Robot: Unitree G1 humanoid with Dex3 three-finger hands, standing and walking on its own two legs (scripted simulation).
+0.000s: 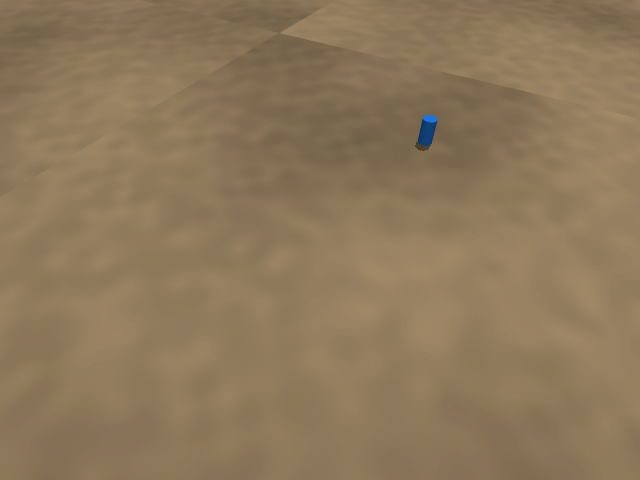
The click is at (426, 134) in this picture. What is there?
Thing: squat round
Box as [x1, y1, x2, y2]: [418, 115, 437, 145]
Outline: 432,115 423,116 418,138 418,142 423,145 428,145 431,143 437,118
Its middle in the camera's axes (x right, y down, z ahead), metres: +0.59 -0.59 +2.14
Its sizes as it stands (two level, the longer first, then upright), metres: 0.078 0.078 0.145
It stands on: the floor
